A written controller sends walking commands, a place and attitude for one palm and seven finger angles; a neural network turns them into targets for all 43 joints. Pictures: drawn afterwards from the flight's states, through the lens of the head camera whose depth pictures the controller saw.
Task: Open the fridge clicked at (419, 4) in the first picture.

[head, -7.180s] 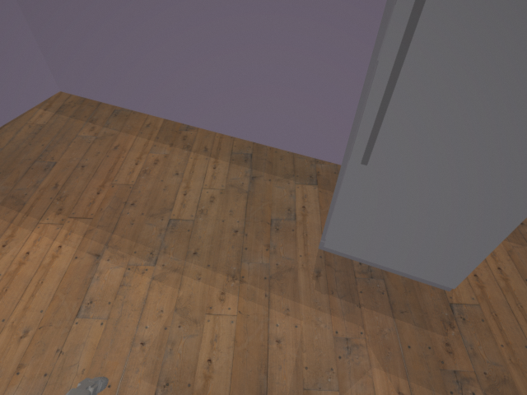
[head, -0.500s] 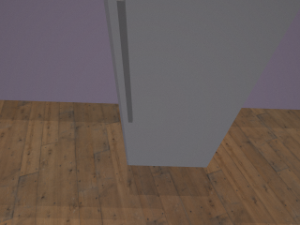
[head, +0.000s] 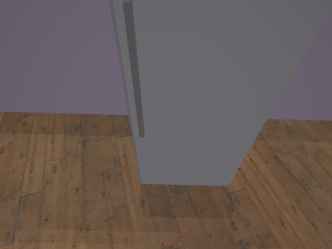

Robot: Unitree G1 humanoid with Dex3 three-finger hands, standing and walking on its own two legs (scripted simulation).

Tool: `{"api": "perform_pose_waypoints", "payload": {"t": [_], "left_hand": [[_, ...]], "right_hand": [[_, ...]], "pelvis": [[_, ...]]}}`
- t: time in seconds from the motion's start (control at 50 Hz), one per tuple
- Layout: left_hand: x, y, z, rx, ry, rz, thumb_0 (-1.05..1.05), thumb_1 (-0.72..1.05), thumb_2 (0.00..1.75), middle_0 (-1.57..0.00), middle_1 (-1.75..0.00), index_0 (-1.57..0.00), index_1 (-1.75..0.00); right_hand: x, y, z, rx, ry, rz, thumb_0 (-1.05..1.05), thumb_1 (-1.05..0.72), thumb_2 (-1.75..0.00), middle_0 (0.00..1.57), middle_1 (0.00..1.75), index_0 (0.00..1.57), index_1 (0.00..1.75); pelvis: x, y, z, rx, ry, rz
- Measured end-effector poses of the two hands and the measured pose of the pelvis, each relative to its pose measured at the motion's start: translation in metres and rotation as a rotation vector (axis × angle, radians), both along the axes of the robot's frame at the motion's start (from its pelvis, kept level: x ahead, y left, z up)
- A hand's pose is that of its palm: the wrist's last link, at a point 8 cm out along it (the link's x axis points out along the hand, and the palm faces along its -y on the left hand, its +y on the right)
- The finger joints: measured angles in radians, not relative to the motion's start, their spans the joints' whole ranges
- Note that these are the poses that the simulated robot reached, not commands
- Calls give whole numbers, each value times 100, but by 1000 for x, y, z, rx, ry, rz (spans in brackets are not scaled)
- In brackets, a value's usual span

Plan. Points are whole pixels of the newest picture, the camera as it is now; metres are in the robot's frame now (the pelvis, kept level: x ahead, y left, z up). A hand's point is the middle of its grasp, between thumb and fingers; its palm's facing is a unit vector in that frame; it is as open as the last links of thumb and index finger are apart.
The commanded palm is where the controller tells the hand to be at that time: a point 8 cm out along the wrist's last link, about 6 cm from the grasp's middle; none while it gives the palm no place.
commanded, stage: look again from close up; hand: left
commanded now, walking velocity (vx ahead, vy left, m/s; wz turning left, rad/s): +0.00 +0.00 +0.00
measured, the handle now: (137, 83) +0.56 +0.13 +0.09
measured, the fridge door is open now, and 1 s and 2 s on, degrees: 0 0 0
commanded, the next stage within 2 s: shuffle to correct the standing spot in 1.80 s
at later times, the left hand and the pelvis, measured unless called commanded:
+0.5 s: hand out of the picture -0.01 +0.14 -0.17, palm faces +0.05 -0.98 -0.17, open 7.4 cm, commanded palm none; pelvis +0.01 -0.02 +0.00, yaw +0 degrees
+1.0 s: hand out of the picture -0.02 +0.13 -0.18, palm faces +0.07 -0.98 -0.16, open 7.4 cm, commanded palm none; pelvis +0.01 -0.03 +0.00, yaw +1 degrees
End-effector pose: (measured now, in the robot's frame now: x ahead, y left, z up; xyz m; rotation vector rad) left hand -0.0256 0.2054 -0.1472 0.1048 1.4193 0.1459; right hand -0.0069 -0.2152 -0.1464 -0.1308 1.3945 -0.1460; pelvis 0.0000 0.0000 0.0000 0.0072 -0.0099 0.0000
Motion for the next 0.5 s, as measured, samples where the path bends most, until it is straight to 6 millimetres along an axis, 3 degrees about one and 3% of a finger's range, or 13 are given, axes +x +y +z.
{"api": "perform_pose_waypoints", "payload": {"t": [0.5], "left_hand": [[7,-14,2,10,-2,9,0,91,90,-20,-30,-20,-29]], "right_hand": [[14,-16,-1,-2,-4,11,1,-92,-90,20,30,20,30]], "pelvis": [[9,-16,1,4,-6,3]]}}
